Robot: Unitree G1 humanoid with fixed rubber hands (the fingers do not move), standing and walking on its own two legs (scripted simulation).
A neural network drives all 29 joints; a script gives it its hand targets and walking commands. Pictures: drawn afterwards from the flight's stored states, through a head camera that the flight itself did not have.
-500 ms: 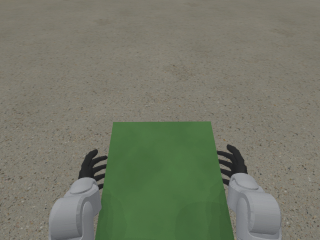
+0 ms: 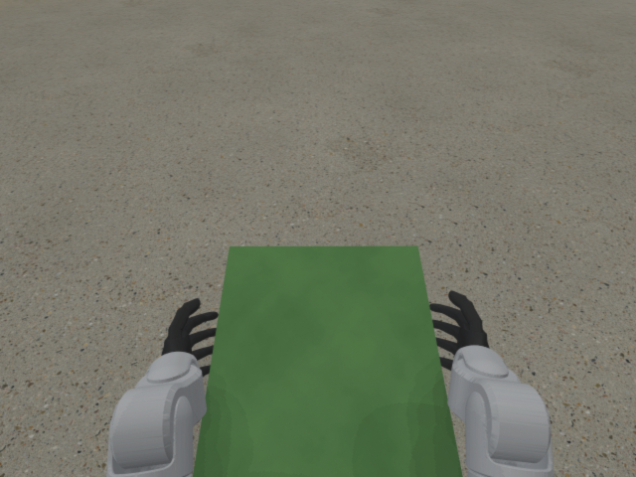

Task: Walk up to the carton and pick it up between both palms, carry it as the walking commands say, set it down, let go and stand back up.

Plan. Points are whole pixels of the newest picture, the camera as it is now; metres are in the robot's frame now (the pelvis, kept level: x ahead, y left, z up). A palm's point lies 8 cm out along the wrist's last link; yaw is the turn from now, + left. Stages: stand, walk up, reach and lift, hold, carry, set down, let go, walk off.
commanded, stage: carry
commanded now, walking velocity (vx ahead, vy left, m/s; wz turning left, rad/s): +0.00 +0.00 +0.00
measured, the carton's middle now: (323, 373) +0.29 +0.00 -0.01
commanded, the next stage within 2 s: none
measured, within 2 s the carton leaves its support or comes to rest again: neither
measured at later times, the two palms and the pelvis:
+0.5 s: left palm (190, 294) +0.36 +0.17 +0.08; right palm (435, 287) +0.36 -0.15 +0.09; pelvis +0.10 +0.02 +0.00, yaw +0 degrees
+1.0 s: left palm (203, 257) +0.44 +0.17 +0.07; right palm (422, 253) +0.43 -0.15 +0.08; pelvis +0.17 +0.02 +0.00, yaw -1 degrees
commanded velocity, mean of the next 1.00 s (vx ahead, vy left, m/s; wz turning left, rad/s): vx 0.00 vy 0.00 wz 0.00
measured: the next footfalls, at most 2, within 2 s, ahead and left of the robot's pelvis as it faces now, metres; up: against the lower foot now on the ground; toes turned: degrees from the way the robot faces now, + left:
left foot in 0.06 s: +0.06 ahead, +0.11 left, +0.00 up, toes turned +6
right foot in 0.22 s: +0.08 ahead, -0.10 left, +0.00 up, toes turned -9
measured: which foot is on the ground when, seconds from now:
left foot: up 0.00-0.04, down 0.06-0.56, up 0.58-0.66, down 0.68-1.00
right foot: down 0.00-0.08, up 0.10-0.20, down 0.22-0.72, up 0.74-0.82, down 0.84-1.00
